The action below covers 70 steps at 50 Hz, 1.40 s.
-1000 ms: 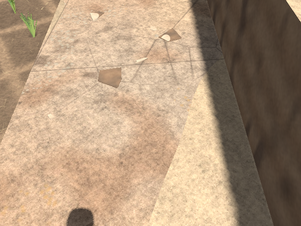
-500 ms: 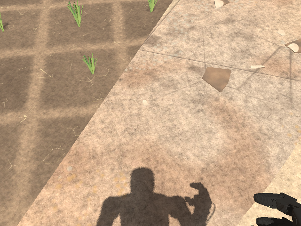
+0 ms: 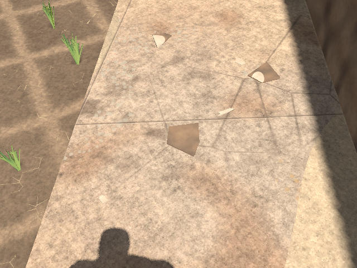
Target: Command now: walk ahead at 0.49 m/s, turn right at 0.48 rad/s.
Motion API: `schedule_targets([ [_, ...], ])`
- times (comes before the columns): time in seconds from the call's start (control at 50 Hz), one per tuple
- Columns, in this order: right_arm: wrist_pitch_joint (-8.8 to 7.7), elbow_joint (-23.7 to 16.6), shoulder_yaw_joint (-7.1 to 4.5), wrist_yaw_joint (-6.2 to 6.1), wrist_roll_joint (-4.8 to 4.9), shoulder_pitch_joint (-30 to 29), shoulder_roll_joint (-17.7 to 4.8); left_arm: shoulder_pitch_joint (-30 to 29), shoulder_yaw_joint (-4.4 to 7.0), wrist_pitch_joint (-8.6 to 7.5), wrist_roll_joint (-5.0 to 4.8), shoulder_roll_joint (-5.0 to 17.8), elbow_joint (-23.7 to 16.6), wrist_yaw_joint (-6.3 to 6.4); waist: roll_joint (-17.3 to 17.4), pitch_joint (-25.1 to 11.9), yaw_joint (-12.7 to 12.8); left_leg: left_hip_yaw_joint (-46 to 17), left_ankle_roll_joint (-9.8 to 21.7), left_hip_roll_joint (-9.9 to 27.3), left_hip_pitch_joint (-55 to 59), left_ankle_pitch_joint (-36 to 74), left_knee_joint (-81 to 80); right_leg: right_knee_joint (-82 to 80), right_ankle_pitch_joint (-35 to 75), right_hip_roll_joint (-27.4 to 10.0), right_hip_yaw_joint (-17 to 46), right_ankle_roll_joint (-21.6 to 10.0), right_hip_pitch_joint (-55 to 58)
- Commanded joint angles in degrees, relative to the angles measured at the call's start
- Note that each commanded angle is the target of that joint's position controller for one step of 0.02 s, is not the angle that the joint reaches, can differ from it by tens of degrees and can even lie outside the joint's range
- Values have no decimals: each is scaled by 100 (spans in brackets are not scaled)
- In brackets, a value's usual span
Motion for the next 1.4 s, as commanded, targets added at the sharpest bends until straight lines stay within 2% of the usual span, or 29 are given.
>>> schedule_targets([
  [0.02,126,-267,-261,-110,31,65,-1094,-659,91,-87,-7,416,-766,-131,516,217,58,-194,338,1948,314,5817,668,-169,-746,296,-506,-232,-235],
  [0.06,218,-333,-289,-181,36,-31,-1258,-20,235,-35,-18,682,-741,-123,803,-300,498,-123,304,1948,271,7334,1827,-86,-1316,683,-740,-497,774],
  [0.1,174,-457,-243,-202,67,-283,-1242,1671,562,19,-7,1338,-445,48,415,-1172,1458,-70,37,1571,-1341,5703,4435,-859,-970,545,67,-1024,3594],
  [0.12,-1,-757,39,-59,-148,302,-304,1648,660,7,33,1949,-463,136,-1160,-1577,754,-428,-422,288,-4208,-649,6683,-863,-578,-1115,3127,-2139,5814],
  [0.14,-254,-830,33,47,9,-41,-648,1686,559,-62,114,1605,-631,153,-635,-2449,1030,-1847,-435,-31,-4915,-1576,7604,-1597,-185,-1659,4773,-2645,6276],
  [0.16,-358,-1027,-44,99,205,-634,-954,1370,471,-105,160,1301,-683,159,-198,-1707,1097,-2108,-337,355,-5197,-1082,7374,-1656,861,-1462,3678,-2266,5712],
  [0.2,-350,-1053,-48,34,31,-729,-921,625,390,-98,15,988,-800,176,600,-691,553,-1887,-394,754,-4848,-560,6316,-1702,1826,-915,2338,-1767,4052],
  [0.24,-179,-1055,-83,19,-64,-586,-926,302,336,-60,95,899,-912,243,379,-406,249,-1808,-569,841,-4214,-289,5771,-1982,2229,-626,1897,-1651,2968],
  [0.32,-9,-1084,77,-52,-86,-682,-517,275,447,62,81,1222,-777,388,-20,-577,215,-1471,-892,501,-3525,499,3939,-1766,2908,-74,1135,-1329,2078],
  [0.48,-17,-1229,-83,34,-14,-1159,-803,238,408,361,13,1063,-784,530,-582,-826,267,-1796,-623,224,-2682,1731,1651,-721,385,24,2193,-588,2488],
  [0.5,-66,-1208,-129,14,-60,-994,-895,215,370,339,28,925,-830,524,-521,-846,182,-1847,-434,473,-2200,2435,1204,-334,-77,246,2162,-390,2367],
  [0.52,-72,-1266,-198,-56,-170,-762,-1251,367,256,299,134,570,-929,510,263,-1266,224,-2798,15,1641,-1205,3941,1264,863,-1607,667,1661,-91,1818],
  [0.54,34,-1266,-208,-75,-351,-756,-1396,1260,194,266,125,391,-931,482,1691,-1593,706,-4555,1165,2942,-206,5309,1213,2120,-4587,1383,1123,252,611],
  [0.56,114,-1263,-232,-71,-174,-765,-1234,1584,313,280,80,982,-767,441,1676,-1725,689,-5169,1558,3196,-320,4104,1087,3108,-4367,885,1003,468,251],
  [0.6,212,-1388,-84,-95,-124,-1065,-696,885,463,473,-9,1330,-672,503,755,-1029,439,-3622,1049,2341,-1061,2589,1051,3647,-3473,562,766,644,80],
  [0.66,308,-1362,-89,-140,-138,-1343,-771,683,385,641,16,951,-819,523,957,-521,473,-2488,859,1760,-2031,2015,659,3189,-2820,420,403,724,507],
  [0.76,377,-1219,-189,-178,-102,-1216,-915,384,279,586,65,693,-1029,460,1125,-848,284,-2003,1110,2045,-1607,2442,641,1882,-2671,173,166,668,914],
  [0.9,370,-1062,-324,-40,217,-1344,-1207,1056,365,523,33,813,-691,247,1109,-625,621,-1603,599,2075,-2555,-1094,371,-547,-2118,361,-576,-84,2670],
  [0.94,338,-1087,-187,11,86,-1486,-639,2091,491,479,13,1039,-220,311,12,-464,957,-681,-59,1374,-3879,-1485,2403,-1530,-3024,-35,454,-563,3938],
  [0.96,276,-1307,-32,107,-65,-1588,-150,2095,520,410,77,1557,-381,372,-1327,-184,817,-539,-461,632,-5701,-1749,4413,-2210,-4132,-1487,3109,-1312,4315],
  [0.98,113,-1467,-148,128,125,-1985,-618,1742,514,233,266,1600,-595,344,-1065,99,948,-1491,-349,630,-6157,-1307,4900,-3017,-4876,-1854,4043,-1822,3612],
  [1.0,39,-1424,-224,157,244,-1964,-894,1321,422,93,271,1337,-637,371,-847,437,727,-1622,-277,848,-6332,-532,5039,-3140,-4732,-1728,3583,-1619,3581],
  [1.02,9,-1267,-257,167,164,-1690,-962,1160,326,-7,186,1058,-613,382,-750,437,583,-1625,-283,968,-6296,59,4970,-2969,-3989,-1505,2949,-1347,3653],
  [1.06,15,-1006,-256,181,-5,-1431,-883,1054,234,-66,159,919,-565,411,-639,263,504,-1538,-411,1041,-5782,898,4782,-2923,-2659,-1078,1872,-969,3575],
  [1.12,56,-857,-178,246,45,-1301,-605,1211,199,-100,262,856,-436,474,-395,98,486,-1367,-548,894,-5183,1561,4506,-2703,49,-821,654,-750,3489],
  [1.22,114,-1053,-11,373,72,-1819,-271,1307,234,-28,248,1004,-258,533,-426,243,760,-1159,-513,646,-4210,2149,2918,-2502,1115,-742,-281,-607,3173],
  [1.34,111,-1150,-185,542,9,-1214,-723,990,337,138,40,1234,-290,661,-577,-311,369,-819,-61,205,-3365,1159,2185,-832,3256,-989,-342,-420,3810],
  [1.38,87,-945,-395,383,6,-97,-1268,1062,271,83,116,1091,-437,671,162,-1131,-170,-1548,405,492,-1126,3357,1543,1486,1775,-401,-649,138,2629],
  [1.4,125,-996,-442,242,-24,28,-1780,1575,59,-24,447,338,-615,565,1756,-1834,340,-3649,1419,2075,723,6554,2220,3605,-4066,561,-559,549,617],
])
Keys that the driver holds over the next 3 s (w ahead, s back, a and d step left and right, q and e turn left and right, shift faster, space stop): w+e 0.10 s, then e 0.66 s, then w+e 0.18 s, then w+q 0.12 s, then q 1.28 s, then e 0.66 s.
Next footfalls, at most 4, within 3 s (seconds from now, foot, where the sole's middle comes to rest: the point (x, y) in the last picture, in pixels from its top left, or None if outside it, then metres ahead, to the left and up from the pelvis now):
0.10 right None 0.22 -0.10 -0.77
0.52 left None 0.44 0.06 -0.77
0.94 right None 0.25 -0.12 -0.77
1.38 left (199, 236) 0.59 -0.09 -0.77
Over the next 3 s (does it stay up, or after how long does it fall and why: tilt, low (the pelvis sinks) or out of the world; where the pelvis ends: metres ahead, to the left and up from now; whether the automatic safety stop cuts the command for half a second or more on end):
stays up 0.45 -0.12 0.01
